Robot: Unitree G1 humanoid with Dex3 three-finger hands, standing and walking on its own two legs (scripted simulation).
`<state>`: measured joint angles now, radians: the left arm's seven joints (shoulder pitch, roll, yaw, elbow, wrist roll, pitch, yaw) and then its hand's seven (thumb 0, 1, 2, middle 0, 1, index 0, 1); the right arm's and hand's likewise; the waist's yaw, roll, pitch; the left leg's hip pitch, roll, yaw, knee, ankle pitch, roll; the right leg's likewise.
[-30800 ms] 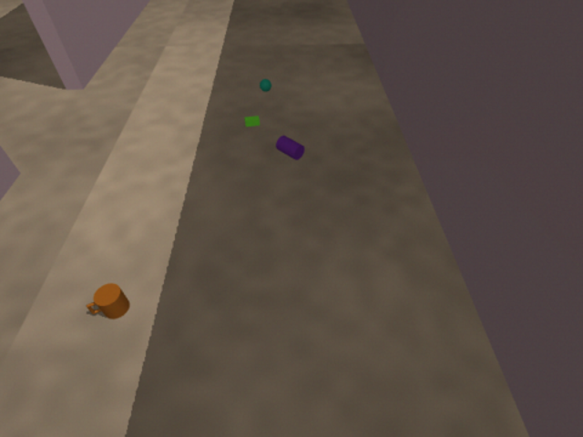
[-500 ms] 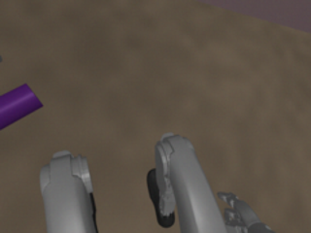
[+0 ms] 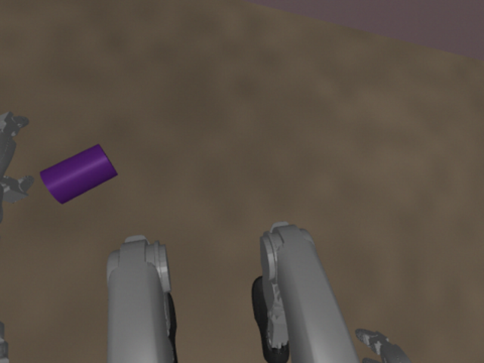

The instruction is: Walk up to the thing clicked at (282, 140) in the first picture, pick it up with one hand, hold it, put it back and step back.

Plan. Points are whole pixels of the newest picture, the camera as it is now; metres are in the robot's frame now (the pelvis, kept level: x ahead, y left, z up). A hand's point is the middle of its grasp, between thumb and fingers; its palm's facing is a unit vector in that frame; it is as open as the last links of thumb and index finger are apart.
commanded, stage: home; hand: left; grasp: from above
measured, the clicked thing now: (81, 173) +0.50 +0.33 -0.35
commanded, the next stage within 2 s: none
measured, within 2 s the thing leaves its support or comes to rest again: neither
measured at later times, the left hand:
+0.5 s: hand out of the picture +0.27 +0.26 +0.10, palm faces +0.03 -0.90 -0.43, open 7.5 cm
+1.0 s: hand out of the picture +0.22 +0.21 +0.27, palm faces +0.20 -0.96 -0.20, open 7.4 cm
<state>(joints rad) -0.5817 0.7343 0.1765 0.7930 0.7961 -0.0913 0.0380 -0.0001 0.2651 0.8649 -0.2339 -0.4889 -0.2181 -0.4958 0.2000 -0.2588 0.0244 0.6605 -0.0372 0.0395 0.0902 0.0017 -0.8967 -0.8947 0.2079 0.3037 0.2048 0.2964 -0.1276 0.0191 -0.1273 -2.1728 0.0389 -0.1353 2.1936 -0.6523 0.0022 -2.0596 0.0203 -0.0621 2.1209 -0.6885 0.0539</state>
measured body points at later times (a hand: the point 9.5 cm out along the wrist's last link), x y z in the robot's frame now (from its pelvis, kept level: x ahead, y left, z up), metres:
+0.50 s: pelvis +0.03 +0.00 +0.19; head +0.15 +0.04 +0.62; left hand +0.27 +0.30 +0.12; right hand +0.26 -0.22 +0.10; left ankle +0.08 +0.13 -0.36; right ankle +0.09 -0.14 -0.36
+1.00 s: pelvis +0.08 +0.01 +0.32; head +0.09 +0.02 +0.77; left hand +0.21 +0.26 +0.29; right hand +0.26 -0.22 +0.25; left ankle +0.08 +0.13 -0.36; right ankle +0.09 -0.14 -0.36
